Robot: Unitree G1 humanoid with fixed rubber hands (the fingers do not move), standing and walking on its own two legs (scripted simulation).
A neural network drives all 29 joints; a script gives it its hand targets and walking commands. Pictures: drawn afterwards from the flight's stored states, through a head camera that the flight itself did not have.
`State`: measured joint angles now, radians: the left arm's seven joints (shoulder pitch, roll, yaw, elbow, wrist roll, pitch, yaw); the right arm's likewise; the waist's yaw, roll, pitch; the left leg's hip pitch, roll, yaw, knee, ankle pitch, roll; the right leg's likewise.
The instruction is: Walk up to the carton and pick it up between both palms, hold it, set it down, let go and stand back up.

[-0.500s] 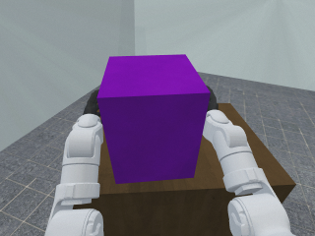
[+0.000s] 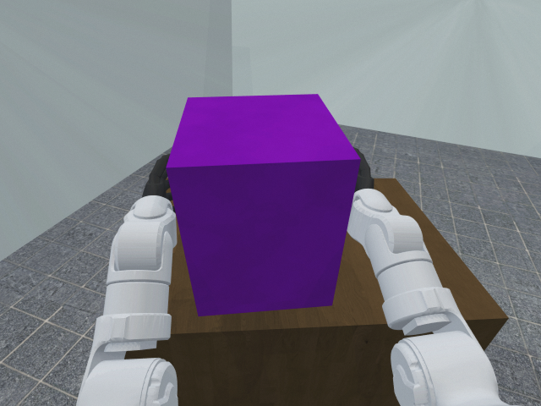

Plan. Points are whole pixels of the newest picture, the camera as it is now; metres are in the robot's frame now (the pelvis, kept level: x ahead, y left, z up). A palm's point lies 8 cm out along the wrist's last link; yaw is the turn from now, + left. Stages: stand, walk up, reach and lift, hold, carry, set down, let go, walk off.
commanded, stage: hold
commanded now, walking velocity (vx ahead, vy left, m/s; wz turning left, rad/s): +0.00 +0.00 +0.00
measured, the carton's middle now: (260, 201) +0.37 +0.00 +0.20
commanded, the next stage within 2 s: set down in 0.02 s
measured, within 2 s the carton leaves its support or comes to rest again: neither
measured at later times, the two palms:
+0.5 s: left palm (156, 204) +0.37 +0.16 +0.20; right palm (347, 208) +0.37 -0.13 +0.19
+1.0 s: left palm (173, 213) +0.41 +0.14 +0.16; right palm (347, 213) +0.40 -0.15 +0.16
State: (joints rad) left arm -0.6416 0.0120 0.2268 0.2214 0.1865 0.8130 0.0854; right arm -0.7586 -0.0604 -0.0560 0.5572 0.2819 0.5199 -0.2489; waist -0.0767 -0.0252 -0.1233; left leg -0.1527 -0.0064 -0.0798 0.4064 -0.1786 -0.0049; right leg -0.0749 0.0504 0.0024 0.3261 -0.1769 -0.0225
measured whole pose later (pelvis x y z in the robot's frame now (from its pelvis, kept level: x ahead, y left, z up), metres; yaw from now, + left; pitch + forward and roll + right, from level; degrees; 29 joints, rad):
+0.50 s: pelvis +0.00 +0.00 +0.00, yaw +0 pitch -8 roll -1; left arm -0.72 0.01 0.30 0.47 0.25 0.55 0.04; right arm -0.77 0.02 -0.18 0.78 0.11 0.22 -0.19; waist -0.05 -0.05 -0.03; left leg -0.06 -0.02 -0.07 0.36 -0.16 0.00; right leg 0.01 0.04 0.01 0.30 -0.17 -0.02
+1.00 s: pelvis +0.02 +0.00 +0.00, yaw +0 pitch -3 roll -1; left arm -0.66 -0.01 0.24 0.52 0.21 0.41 0.10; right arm -0.71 -0.01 -0.15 0.79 0.13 0.11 -0.16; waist -0.06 -0.05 -0.06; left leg -0.13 -0.01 -0.07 0.39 -0.20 0.00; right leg -0.04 0.05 -0.01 0.28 -0.19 -0.02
